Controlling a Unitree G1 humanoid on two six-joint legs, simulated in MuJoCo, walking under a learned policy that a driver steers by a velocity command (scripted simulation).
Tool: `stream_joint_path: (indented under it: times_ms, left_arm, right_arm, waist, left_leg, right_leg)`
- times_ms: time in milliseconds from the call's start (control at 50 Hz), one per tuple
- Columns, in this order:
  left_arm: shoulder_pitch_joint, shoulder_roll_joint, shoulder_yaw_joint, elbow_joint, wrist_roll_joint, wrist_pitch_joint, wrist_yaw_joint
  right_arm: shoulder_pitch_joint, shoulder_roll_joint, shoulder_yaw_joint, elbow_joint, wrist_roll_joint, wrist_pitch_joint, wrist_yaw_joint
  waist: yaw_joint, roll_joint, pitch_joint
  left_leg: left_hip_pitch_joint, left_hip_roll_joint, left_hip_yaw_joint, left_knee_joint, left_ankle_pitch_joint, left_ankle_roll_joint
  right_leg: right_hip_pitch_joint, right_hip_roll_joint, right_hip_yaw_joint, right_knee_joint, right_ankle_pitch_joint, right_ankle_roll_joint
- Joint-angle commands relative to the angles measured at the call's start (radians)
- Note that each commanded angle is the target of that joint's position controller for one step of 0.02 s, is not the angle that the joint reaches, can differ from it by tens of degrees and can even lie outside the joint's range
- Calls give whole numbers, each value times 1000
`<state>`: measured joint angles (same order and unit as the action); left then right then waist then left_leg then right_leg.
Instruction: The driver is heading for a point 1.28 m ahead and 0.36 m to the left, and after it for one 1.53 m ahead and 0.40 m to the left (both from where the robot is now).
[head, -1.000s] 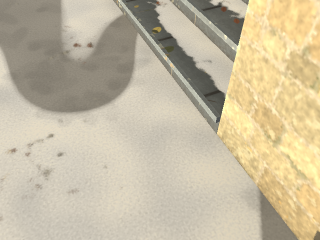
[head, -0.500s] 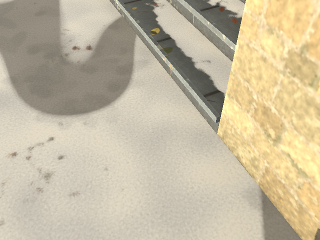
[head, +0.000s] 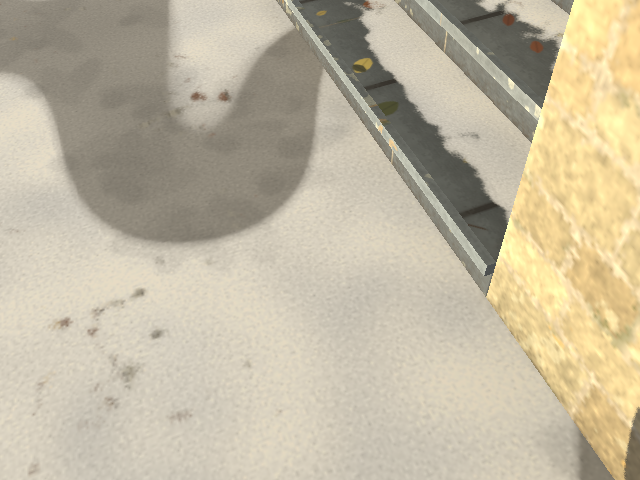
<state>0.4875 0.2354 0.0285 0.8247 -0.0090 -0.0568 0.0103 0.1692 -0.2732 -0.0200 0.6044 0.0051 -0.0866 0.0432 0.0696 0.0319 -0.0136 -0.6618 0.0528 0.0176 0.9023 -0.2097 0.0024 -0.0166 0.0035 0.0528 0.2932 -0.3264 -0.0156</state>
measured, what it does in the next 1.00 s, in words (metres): walks ahead: left foot, then right foot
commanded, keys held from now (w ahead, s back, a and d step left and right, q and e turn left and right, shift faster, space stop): w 1.00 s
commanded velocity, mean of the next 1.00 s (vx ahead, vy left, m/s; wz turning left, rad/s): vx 0.48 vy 0.00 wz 0.00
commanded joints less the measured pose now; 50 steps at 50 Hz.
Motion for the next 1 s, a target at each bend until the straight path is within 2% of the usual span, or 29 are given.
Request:
stream_joint_path:
  times_ms: [20, 60, 80, 100, 140, 160, 180, 200, 220, 240, 260, 280, 340, 400, 440, 500, 540, 620, 640, 660, 680, 700, 720, 740, 780, 800, 840, 920, 1000]
  left_arm:
    - [-20, 212, 46, -52, -7, -14, 17]
    - [-20, 226, 49, -43, -15, -17, 11]
    - [-13, 207, 41, -29, -13, -11, 11]
    - [-18, 216, 43, -27, -6, -6, 9]
    - [-24, 206, 37, -36, 13, 1, 6]
    - [-8, 142, 14, -74, 43, -2, 6]
    - [151, 3, -22, -80, 11, -23, -4]
    - [41, 143, 9, -68, -17, -35, -8]
    - [-91, 184, 22, -102, -33, -40, -8]
    - [-139, 182, 18, -106, -20, -41, -1]
    - [-141, 173, 21, -100, -8, -34, 3]
    - [-113, 159, 21, -91, -11, -22, 2]
    - [-109, 125, 17, -87, 2, 7, 5]
    - [-232, 101, 9, -119, 17, -1, 1]
    - [-316, 81, -1, -137, 14, -17, -13]
    - [-422, 100, -5, -165, -6, -30, -27]
    - [-470, 117, -6, -184, 4, -37, -29]
    - [-446, 159, 9, -198, 1, -54, -42]
    - [-363, 189, 28, -170, 14, -57, -43]
    - [-229, 217, 45, -130, 7, -62, -35]
    - [-37, 287, 62, -102, 18, -61, -26]
    - [4, 339, 76, -79, 29, -59, -35]
    - [-5, 235, 57, -83, 6, -59, -41]
    - [-63, 211, 51, -87, 7, -56, -38]
    - [-185, 166, 38, -111, 7, -50, -31]
    - [-205, 161, 33, -113, 17, -54, -29]
    - [-209, 180, 36, -98, 16, -61, -28]
    - [-188, 218, 47, -54, 4, -54, -6]
    - [-140, 239, 58, -16, -13, -44, 2]
  right_arm:
    - [-150, -24, 10, -102, 5, -28, 15]
    - [-158, -69, -6, -107, 11, -28, 15]
    - [-151, -94, -15, -108, 12, -31, 17]
    - [-108, -114, -26, -100, 12, -32, 16]
    - [144, -169, -62, -27, 11, -23, 2]
    - [316, -248, -80, 6, 1, -12, -14]
    - [305, -306, -79, 10, -24, -16, -3]
    - [254, -208, -68, 3, -10, -22, -5]
    - [186, -177, -60, 8, -3, -23, -11]
    - [126, -157, -52, 11, -8, -22, -12]
    - [83, -137, -46, 11, -22, -22, -8]
    - [58, -121, -40, 17, -31, -27, -7]
    - [46, -117, -42, 49, -17, -44, -1]
    - [86, -146, -51, 83, -4, -39, -7]
    - [113, -170, -58, 98, -1, -30, -13]
    - [178, -204, -64, 135, 11, -19, -13]
    - [195, -206, -65, 151, 16, -5, -13]
    - [205, -220, -70, 174, 14, 22, -23]
    - [183, -242, -75, 158, 8, 34, -24]
    - [181, -207, -61, 152, 6, 42, -28]
    - [174, -146, -33, 115, -17, 36, -31]
    - [302, -43, -7, 104, 3, 14, -21]
    - [219, -155, -25, 100, 33, -2, -23]
    - [122, -172, -32, 61, 40, -7, -18]
    - [73, -160, -31, 57, 5, -2, -24]
    - [87, -148, -32, 59, -1, 9, -23]
    - [112, -106, -24, 61, -4, 26, -23]
    - [8, -63, -15, 32, -17, 21, -21]
    - [-105, -63, -18, 23, 1, 9, -13]
  waist:
    - [4, -163, 100]
    - [-12, -162, 115]
    - [-35, -160, 103]
    - [-69, -169, 69]
    - [-209, -139, -94]
    - [-256, 40, -244]
    - [-139, 366, -399]
    - [-174, 214, -273]
    - [-162, 121, -108]
    - [-130, 7, -52]
    - [-91, 4, -16]
    - [-54, 43, -11]
    - [-23, 48, 21]
    - [-59, 13, 67]
    - [-97, 6, 72]
    - [-145, 5, 99]
    - [-159, 5, 113]
    - [-116, 30, 64]
    - [-71, 10, -1]
    - [-6, -8, -98]
    - [68, -114, -255]
    - [-6, -346, -347]
    - [46, -200, -277]
    - [40, -177, -145]
    - [-16, -66, -18]
    - [-47, -71, 0]
    - [-73, -94, 19]
    - [-68, -101, 56]
    - [-38, -123, 71]
  left_leg:
    - [97, -31, 25, -226, 162, -8]
    - [139, -41, 8, -292, 188, 16]
    - [165, -53, 10, -311, 163, 38]
    - [225, -71, 22, -323, 141, 64]
    - [579, -90, 35, -315, 118, 124]
    - [868, 140, -246, -304, 40, 192]
    - [1060, 360, -817, -563, -208, 348]
    - [959, 326, -874, -670, -359, 316]
    - [813, 296, -676, -657, -293, 277]
    - [657, 253, -524, -654, -128, 258]
    - [536, 202, -420, -669, -9, 249]
    - [464, 174, -356, -701, 33, 246]
    - [380, 136, -232, -757, 124, 261]
    - [413, 125, -175, -783, 159, 254]
    - [450, 117, -143, -787, 160, 241]
    - [520, 131, -135, -779, 113, 235]
    - [577, 145, -140, -754, 163, 228]
    - [726, 178, -159, -634, 430, 200]
    - [745, 136, -125, -507, 599, 186]
    - [678, 94, -89, -318, 629, 161]
    - [468, 30, -51, 9, 361, 121]
    - [60, -157, -81, 314, -355, 53]
    - [-73, -110, -196, 387, -387, 60]
    - [-137, -66, -170, 375, -292, 65]
    - [-88, 17, -118, 261, -140, 50]
    - [-25, 38, -118, 231, -101, 40]
    - [24, 45, -96, 166, -81, 12]
    - [48, 45, -65, -61, 147, -31]
    - [125, 12, -51, -246, 311, -44]
  right_leg:
    - [-136, -191, 108, -161, 222, -153]
    - [-98, -227, 117, -145, 254, -137]
    - [-60, -235, 115, -109, 361, -122]
    - [-28, -231, 94, -30, 533, -107]
    - [-130, -168, 16, 327, 764, -61]
    - [-357, -94, -23, 703, 419, -25]
    - [-627, 70, 48, 1023, -238, 10]
    - [-753, 14, 92, 1133, -179, 11]
    - [-804, -41, 48, 1127, -82, -1]
    - [-736, -94, 28, 1067, 9, -1]
    - [-666, -123, 28, 1007, 50, 2]
    - [-596, -144, 38, 973, 69, 5]
    - [-544, -145, 11, 845, 91, 24]
    - [-593, -143, 6, 598, 217, 35]
    - [-576, -123, -11, 432, 333, 33]
    - [-554, -94, -31, 304, 384, 37]
    - [-563, -84, -35, 260, 381, 28]
    - [-487, -43, -60, 186, 246, -27]
    - [-383, -8, -101, 154, 256, -48]
    - [-179, -24, -90, 149, 276, -85]
    - [111, -230, 145, 181, 289, -173]
    - [409, -416, 605, 95, 113, -339]
    - [386, -395, 592, 28, -22, -301]
    - [296, -359, 463, -4, -14, -262]
    - [86, -302, 323, -67, 140, -239]
    - [11, -281, 278, -98, 213, -230]
    - [-79, -262, 199, -142, 307, -238]
    - [-141, -213, 64, -190, 356, -208]
    - [-126, -196, 10, -164, 291, -162]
